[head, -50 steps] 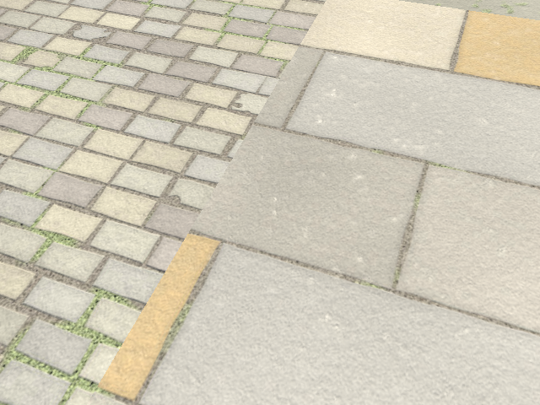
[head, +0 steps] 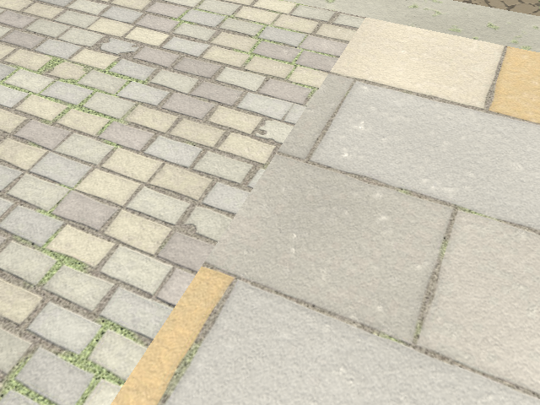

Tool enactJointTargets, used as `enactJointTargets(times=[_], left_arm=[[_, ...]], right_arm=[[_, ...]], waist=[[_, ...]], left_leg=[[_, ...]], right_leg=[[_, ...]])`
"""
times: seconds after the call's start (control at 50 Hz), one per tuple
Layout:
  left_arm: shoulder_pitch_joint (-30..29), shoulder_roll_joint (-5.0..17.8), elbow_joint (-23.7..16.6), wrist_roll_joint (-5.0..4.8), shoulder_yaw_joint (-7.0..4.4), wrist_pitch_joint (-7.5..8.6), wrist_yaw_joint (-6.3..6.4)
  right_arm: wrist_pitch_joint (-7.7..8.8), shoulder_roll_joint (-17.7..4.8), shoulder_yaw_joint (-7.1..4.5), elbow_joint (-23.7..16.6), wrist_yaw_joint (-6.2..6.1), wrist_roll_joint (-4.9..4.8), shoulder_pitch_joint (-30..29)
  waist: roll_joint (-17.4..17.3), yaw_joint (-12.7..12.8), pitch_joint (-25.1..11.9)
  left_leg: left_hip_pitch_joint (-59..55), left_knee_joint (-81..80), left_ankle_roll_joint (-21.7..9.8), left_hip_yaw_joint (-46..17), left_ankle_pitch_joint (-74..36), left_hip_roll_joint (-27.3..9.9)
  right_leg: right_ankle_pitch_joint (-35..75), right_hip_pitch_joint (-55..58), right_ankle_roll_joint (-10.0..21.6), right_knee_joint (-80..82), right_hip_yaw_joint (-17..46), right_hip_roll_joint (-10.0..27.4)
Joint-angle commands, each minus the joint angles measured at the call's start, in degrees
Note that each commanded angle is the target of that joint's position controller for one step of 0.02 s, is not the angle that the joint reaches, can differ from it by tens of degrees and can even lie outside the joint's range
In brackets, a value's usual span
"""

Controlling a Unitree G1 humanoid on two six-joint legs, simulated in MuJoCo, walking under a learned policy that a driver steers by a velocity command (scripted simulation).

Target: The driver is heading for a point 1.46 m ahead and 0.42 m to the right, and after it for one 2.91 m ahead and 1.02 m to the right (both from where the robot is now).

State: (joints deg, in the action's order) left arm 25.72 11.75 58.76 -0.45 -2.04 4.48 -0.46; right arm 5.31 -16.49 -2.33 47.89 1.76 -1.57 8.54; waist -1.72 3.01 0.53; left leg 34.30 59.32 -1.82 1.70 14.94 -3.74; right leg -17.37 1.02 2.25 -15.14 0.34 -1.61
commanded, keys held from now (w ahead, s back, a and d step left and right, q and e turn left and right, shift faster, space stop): w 0.54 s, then w+e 0.46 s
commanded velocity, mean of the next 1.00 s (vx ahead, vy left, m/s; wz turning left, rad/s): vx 0.48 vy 0.00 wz -0.16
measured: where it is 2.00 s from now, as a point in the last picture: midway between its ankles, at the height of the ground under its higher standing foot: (370, 214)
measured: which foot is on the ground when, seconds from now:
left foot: up 0.00-0.18, down 0.20-0.80, up 0.82-1.00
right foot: down 0.00-0.20, up 0.22-0.76, down 0.78-1.00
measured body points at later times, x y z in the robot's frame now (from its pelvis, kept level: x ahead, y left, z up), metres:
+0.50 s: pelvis +0.27 +0.06 +0.00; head +0.28 +0.07 +0.45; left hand +0.41 +0.33 -0.11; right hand +0.29 -0.21 -0.13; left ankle +0.26 +0.14 -0.74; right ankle +0.40 -0.12 -0.67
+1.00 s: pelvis +0.56 -0.01 +0.00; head +0.59 -0.03 +0.45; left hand +0.68 +0.24 -0.11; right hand +0.66 -0.31 -0.11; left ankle +0.65 +0.16 -0.67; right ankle +0.57 -0.09 -0.74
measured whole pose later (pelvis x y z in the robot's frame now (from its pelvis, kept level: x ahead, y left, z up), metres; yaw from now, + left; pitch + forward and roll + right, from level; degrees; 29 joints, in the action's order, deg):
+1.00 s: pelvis +0.56 -0.01 +0.00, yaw -11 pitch +1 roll +0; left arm 16.6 14.9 47.1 -0.5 -3.3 4.0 -1.2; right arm 6.2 -17.3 -2.5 45.9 -0.1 0.6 8.6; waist -1.9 1.6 2.2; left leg 34.5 57.2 1.2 -4.1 14.3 -5.8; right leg -7.8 -12.4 5.5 -19.1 3.1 -6.2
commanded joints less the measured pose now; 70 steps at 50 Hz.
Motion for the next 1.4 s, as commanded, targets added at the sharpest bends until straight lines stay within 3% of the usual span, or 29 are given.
enactJointTargets(times=[0.02,0.12,0.16,0.2,0.22,0.24,0.26,0.3,0.34,0.4,0.48,0.64,0.72,0.76,0.78,0.8,0.82,0.84,0.86,0.9,0.98,1.08,1.18,1.24,1.26,1.28,1.3,1.34,1.4], left_arm=[[-1.5,9.0,-3.1,0.02,-1.06,0.1,1.45],[0.6,11.7,-1.6,-1.08,-2.03,0.93,1.69],[-0.6,12.7,-1.8,-0.41,-2.5,0.26,1.56],[-1.3,11.7,-2.6,0.57,-2.11,-0.88,1.55],[3.8,6.0,-3.9,1.26,-0.56,-0.63,1.14],[7.8,1.3,-3.0,0.38,0.96,0.73,0.65],[1.4,8.0,-4.4,-1.57,-0.8,1.84,0.22],[-6.5,10.3,-6.9,-1.81,-1.53,2.6,0.76],[-4.6,8.3,-6.5,-0.76,-1.79,1.42,1.18],[-6.1,7.1,-7.3,-0.34,-1.84,-0.21,1.56],[-15.5,7.5,-11.0,0.6,-1.97,0.02,1.52],[-29.0,5.9,-15.7,-0.79,-0.39,1.19,-1.1],[-28.7,8.0,-17.8,-1.06,-0.85,1.36,-2.76],[-16.8,11.8,-15.0,-0.8,-3.1,1.12,-2.67],[-6.8,15.7,-12.8,-0.71,-4.82,0.81,-2.11],[-0.7,21.8,-12.3,-0.62,-6.49,0.41,-1.74],[-0.6,17.1,-12.3,-0.79,-4.98,0.35,-1.65],[-3.4,14.3,-12.8,-0.43,-4.1,0.41,-1.46],[-7.6,13.1,-14.0,-0.27,-3.73,0.48,-1.35],[-13.0,10.3,-15.9,0.37,-2.79,0.53,-1.27],[-12.8,12.5,-16.6,-0.14,-3.49,0.55,-0.1],[-7.8,13.9,-15.5,-0.76,-4.02,-0.15,1.24],[-5.3,13.4,-14.8,-1.09,-4.1,-1.04,1.84],[-6.5,11.7,-15.9,-0.47,-3.64,-1.7,1.79],[-6.2,8.3,-16.9,0.25,-2.36,-1.6,1.43],[1.8,4.2,-18.4,-0.99,-1.15,-0.87,1.28],[2.7,9.3,-17.9,-2.0,-1.73,-0.58,1.39],[-6.8,13.8,-18.8,-1.38,-3.14,-1.24,1.62],[-8.6,10.7,-20.1,-1.11,-3.26,-1.98,0.98]], right_arm=[[0.63,1.2,1.28,-7.3,1.06,0.65,-11.3],[0.02,-3.6,0.16,-9.4,0.49,-0.16,-14.0],[-0.01,-5.9,-1.16,-8.2,0.29,0.02,-8.6],[-0.7,-9.1,-3.41,-3.2,-0.46,-0.21,8.2],[-0.95,-13.7,-4.49,-1.6,-0.83,1.18,15.4],[-0.82,-12.8,-3.79,-0.7,-0.08,1.4,17.0],[-0.35,-8.4,-2.55,-0.9,0.11,0.92,12.6],[0.48,-6.1,-1.81,-2.3,0.43,1.22,2.9],[1.13,-3.8,-1.27,-2.2,0.82,2.36,-0.1],[1.7,-4.2,-1.27,-0.4,0.57,1.79,1.8],[1.22,-6.6,-1.75,1.6,-1.05,1.67,6.8],[-0.34,-7.7,-1.96,5.4,-1.95,1.19,14.5],[-1.73,-9.0,-2.58,5.4,-2.26,1.25,13.3],[-2.7,-9.4,-2.59,4.2,-2.78,1.55,11.4],[-2.73,-8.6,-1.97,2.5,-3.34,2.22,11.6],[-1.11,-2.0,0.39,0.3,-2.26,3.1,16.6],[1.17,-3.4,0.31,0.8,-1.69,2.22,14.5],[2.78,-7.8,-0.84,-1.3,-1.04,-0.02,8.8],[3.58,-7.8,-0.72,-2.3,-1.1,-0.42,5.5],[3.1,-7.7,-1.51,-2.6,-1.75,1.48,4.6],[0.79,-5.2,-1.38,-4.4,-2.19,2.5,3.5],[1.14,-3.0,-0.57,-8.2,-1.88,1.95,-8.0],[2.07,-6.3,-1.53,-10.0,-0.89,1.06,-10.4],[2.85,-8.8,-2.92,-7.9,-1.12,1.46,-1.1],[3.03,-11.5,-3.7,-7.1,-1.52,2.38,6.9],[2.19,-16.5,-5.01,-5.7,-1.66,2.98,12.5],[1.76,-12.6,-4.34,-5.5,-1.25,1.56,12.7],[1.18,-6.7,-2.69,-7.1,-1.41,1.8,6.8],[1.14,-4.6,-2.03,-6.1,-1.47,2.44,3.6]], waist=[[5.9,0.5,6.4],[7.8,-1.2,7.4],[8.9,-4.8,2.3],[8.0,-12.6,-7.8],[-3.9,-11.4,-15.9],[-14.3,-9.2,-23.1],[-9.4,-9.2,-13.6],[-0.7,-5.7,-2.0],[-2.3,-1.8,-1.3],[-2.3,-1.0,0.7],[-0.1,-3.3,3.1],[0.0,-8.2,4.7],[-1.9,-6.1,2.7],[-2.9,0.4,-5.2],[-0.2,4.1,-11.5],[13.4,2.0,-19.3],[12.1,2.8,-22.1],[10.1,3.2,-14.3],[5.5,1.7,-9.0],[2.6,-2.4,-3.6],[4.6,-4.3,-1.3],[6.0,0.0,0.3],[7.2,-0.3,-0.1],[7.9,-5.3,-4.2],[3.2,-8.7,-11.9],[-14.4,-5.9,-19.3],[-15.2,-6.2,-18.3],[-3.1,-7.2,-5.8],[-5.1,-4.4,-0.5]], left_leg=[[4.5,-15.2,1.9,1.7,-9.6,-0.1],[-4.5,-27.9,-0.6,0.1,-16.1,2.0],[-11.4,-27.5,-2.9,0.9,-13.5,4.0],[-33.4,-26.4,-5.9,0.9,-11.1,4.5],[-54.0,-27.6,-12.0,-19.1,-2.1,-9.3],[-58.6,-40.8,-17.2,-45.0,13.1,-18.2],[-50.7,-45.5,-14.3,-44.1,18.1,-16.3],[-32.4,-48.0,-11.7,-28.6,6.3,-13.1],[-23.6,-50.6,-10.7,-19.4,-2.1,-9.1],[-19.8,-53.9,-12.0,-14.1,-5.1,-7.9],[-23.6,-55.2,-11.9,-11.1,-9.3,-7.6],[-35.3,-52.8,-9.4,-3.3,-14.4,-9.0],[-43.1,-45.0,-7.4,-0.6,-32.3,-11.4],[-41.5,-28.7,-5.0,3.2,-51.7,-9.0],[-30.1,-13.7,-2.8,4.9,-43.9,-7.1],[-3.3,9.3,1.9,5.0,-12.2,3.3],[6.6,17.1,1.4,-5.2,16.2,6.7],[11.6,18.9,-0.1,-7.7,12.8,3.2],[10.8,15.7,-0.8,-6.9,7.8,0.6],[4.1,6.8,0.2,-6.6,2.8,-2.7],[0.7,-3.6,4.3,-4.9,-2.5,-2.2],[-4.8,-25.3,5.4,-4.0,-20.2,2.0],[-7.5,-31.8,3.6,-7.4,-17.3,2.6],[-20.8,-35.0,0.1,-5.8,-11.5,2.3],[-34.9,-33.6,-3.2,-12.7,-8.6,-5.6],[-54.9,-37.3,-12.4,-37.3,0.2,-19.0],[-54.9,-41.2,-13.7,-48.2,13.4,-21.8],[-40.8,-43.0,-8.7,-30.6,7.7,-16.2],[-29.2,-47.4,-7.2,-16.5,-5.7,-10.8]], right_leg=[[22.0,-4.0,8.3,8.8,6.5,11.1],[24.6,-1.6,6.7,9.9,5.2,14.9],[43.1,2.9,5.0,1.4,3.6,15.4],[48.8,-4.4,2.3,-20.2,0.7,11.6],[26.4,-23.8,-0.1,-42.2,-1.2,5.1],[-14.7,-33.8,-0.9,-56.4,5.6,-2.6],[-13.4,-39.5,0.3,-62.7,8.2,0.8],[-2.1,-38.6,1.5,-59.2,5.1,6.7],[2.8,-31.8,1.3,-54.7,5.5,9.9],[5.0,-32.8,-0.1,-49.4,4.2,11.0],[16.7,-41.0,-2.5,-36.0,3.7,11.2],[24.1,-40.3,-1.3,-16.9,0.2,7.2],[13.4,-37.3,2.5,-14.9,-1.5,4.1],[12.5,-20.6,5.3,-13.3,-5.0,-0.6],[14.1,-3.4,8.2,-14.4,2.5,3.4],[3.7,20.1,19.0,-12.1,32.1,18.0],[0.9,24.7,20.4,-3.1,46.3,21.5],[2.3,19.2,17.1,-2.1,37.7,19.3],[7.4,10.6,15.4,-1.4,30.0,16.9],[16.9,-3.4,13.8,1.4,21.7,13.0],[22.4,-13.5,14.6,4.7,16.1,10.0],[15.0,-17.2,10.4,3.7,13.1,6.1],[11.2,-9.7,8.7,-3.1,20.8,9.8],[15.8,-9.6,6.2,-13.2,21.7,7.2],[10.8,-15.4,4.4,-27.6,17.6,3.4],[-12.7,-35.6,0.3,-46.8,9.4,-5.3],[-16.8,-44.9,-0.4,-56.6,10.1,-1.0],[-6.7,-45.4,-1.2,-58.5,8.2,3.6],[-0.5,-39.8,-1.5,-52.4,6.8,7.4]])
Velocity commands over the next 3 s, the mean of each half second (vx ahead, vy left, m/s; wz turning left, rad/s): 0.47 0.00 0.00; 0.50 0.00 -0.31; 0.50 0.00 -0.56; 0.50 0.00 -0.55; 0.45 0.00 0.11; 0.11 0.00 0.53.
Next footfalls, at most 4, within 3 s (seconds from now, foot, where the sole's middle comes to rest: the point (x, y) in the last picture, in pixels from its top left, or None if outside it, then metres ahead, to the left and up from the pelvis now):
0.20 left None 0.30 0.14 -0.78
0.78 right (342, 363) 0.61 -0.09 -0.78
1.26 left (287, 259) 0.92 0.06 -0.78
1.80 right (408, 231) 1.03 -0.31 -0.78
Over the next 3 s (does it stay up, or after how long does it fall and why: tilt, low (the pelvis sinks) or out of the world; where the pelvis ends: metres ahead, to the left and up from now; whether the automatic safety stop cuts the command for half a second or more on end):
stays up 1.38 -0.47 0.00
